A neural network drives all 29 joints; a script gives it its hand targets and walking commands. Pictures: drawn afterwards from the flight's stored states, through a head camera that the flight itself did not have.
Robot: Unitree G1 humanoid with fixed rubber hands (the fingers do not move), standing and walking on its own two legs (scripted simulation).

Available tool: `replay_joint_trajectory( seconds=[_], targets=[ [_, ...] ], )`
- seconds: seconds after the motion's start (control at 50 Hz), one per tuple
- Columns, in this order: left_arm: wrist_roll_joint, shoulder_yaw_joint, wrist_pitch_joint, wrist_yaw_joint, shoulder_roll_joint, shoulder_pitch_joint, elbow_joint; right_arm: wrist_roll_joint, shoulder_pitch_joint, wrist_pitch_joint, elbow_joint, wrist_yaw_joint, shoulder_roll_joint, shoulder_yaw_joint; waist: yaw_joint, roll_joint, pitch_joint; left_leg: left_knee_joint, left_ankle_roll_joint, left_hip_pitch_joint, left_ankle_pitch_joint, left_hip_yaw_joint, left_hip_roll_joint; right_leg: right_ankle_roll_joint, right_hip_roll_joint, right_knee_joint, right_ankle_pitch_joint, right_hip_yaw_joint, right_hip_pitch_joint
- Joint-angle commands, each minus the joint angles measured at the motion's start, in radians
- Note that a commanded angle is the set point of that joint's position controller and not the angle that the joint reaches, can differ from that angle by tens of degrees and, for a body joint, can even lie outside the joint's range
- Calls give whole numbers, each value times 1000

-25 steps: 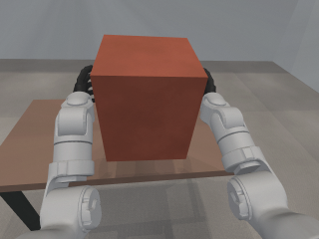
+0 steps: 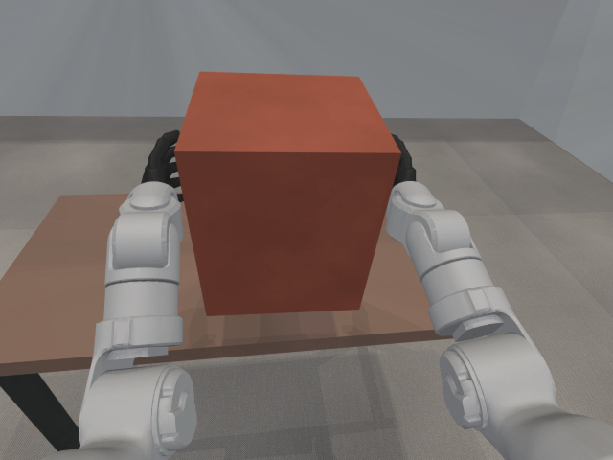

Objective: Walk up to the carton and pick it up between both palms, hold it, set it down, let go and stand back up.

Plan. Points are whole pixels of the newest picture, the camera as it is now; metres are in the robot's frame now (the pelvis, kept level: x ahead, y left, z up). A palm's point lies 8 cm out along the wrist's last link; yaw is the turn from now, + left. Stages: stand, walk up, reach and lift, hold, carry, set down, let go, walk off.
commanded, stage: hold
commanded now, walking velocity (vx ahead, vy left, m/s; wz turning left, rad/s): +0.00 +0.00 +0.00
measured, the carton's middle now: (283, 195) +0.39 +0.00 +0.20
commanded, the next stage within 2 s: set down in 0.14 s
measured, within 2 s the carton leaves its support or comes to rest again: neither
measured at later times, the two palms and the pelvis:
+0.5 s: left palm (157, 187) +0.38 +0.16 +0.23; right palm (389, 187) +0.38 -0.14 +0.22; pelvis +0.01 +0.00 +0.00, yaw +0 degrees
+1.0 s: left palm (182, 228) +0.40 +0.14 +0.15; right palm (386, 196) +0.41 -0.15 +0.19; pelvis +0.03 +0.00 +0.00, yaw +0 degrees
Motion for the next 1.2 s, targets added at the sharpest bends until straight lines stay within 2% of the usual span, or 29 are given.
replay_joint_trajectory(
  seconds=[0.0,0.12,0.14,0.18,0.3,0.42,0.48,0.54,0.62,0.68,0.76,0.88,1.08,1.18],
  targets=[
    [-209,-500,-105,-126,-686,-911,-189,126,-1027,-74,-469,131,764,326,2,76,-447,-42,-38,84,294,-23,-62,47,61,-11,181,52,104],
    [-200,-479,-99,-123,-678,-893,-147,104,-997,-61,-405,138,759,305,8,57,-398,-60,-29,62,247,-21,-56,45,60,-21,133,54,90],
    [-196,-461,-93,-129,-670,-881,-145,73,-990,-57,-395,137,743,289,24,61,-389,-66,-26,68,254,-15,-57,44,58,-21,143,54,112],
    [-186,-442,-102,-140,-657,-870,-151,56,-984,-75,-400,138,737,271,22,50,-392,-67,-24,70,269,-9,-57,48,57,-18,164,52,136],
    [-152,-412,-184,-172,-662,-868,-123,-28,-993,-188,-388,153,725,226,19,46,-413,-64,-31,107,308,0,-60,52,53,-17,200,31,165],
    [-51,-319,-253,-213,-614,-775,39,-186,-892,-308,-205,191,655,111,14,24,-274,-117,-19,97,198,24,-51,45,34,-46,90,7,159],
    [-29,-305,-278,-225,-602,-741,55,-225,-858,-367,-165,204,635,87,14,21,-263,-123,-21,105,223,36,-50,43,28,-44,115,-3,185],
    [-42,-345,-314,-217,-626,-748,7,-225,-864,-431,-190,211,638,115,14,36,-342,-89,-39,160,356,40,-52,44,32,-27,221,-13,212],
    [-80,-439,-381,-180,-678,-794,-90,-205,-875,-503,-240,216,657,188,10,66,-481,-26,-73,248,568,31,-50,43,45,0,369,-21,230],
    [-95,-492,-427,-148,-695,-825,-141,-201,-846,-528,-233,220,671,226,7,76,-523,-5,-88,273,643,21,-46,42,49,9,416,-19,227],
    [-93,-506,-461,-122,-681,-847,-151,-213,-777,-524,-149,229,678,228,8,72,-475,-23,-87,248,596,16,-42,41,42,7,399,-11,213],
    [-88,-461,-488,-111,-659,-882,-106,-229,-724,-510,-8,241,696,183,19,61,-412,-63,-77,183,484,18,-45,46,28,12,396,0,226],
    [-54,-352,-528,-120,-646,-858,48,-272,-720,-527,105,246,701,109,38,29,-388,-84,-71,128,460,32,-50,61,20,22,479,3,292],
    [-48,-316,-548,-130,-641,-860,116,-311,-750,-554,104,252,694,61,43,15,-400,-94,-70,104,436,46,-50,63,20,21,480,-3,303]
  ],
)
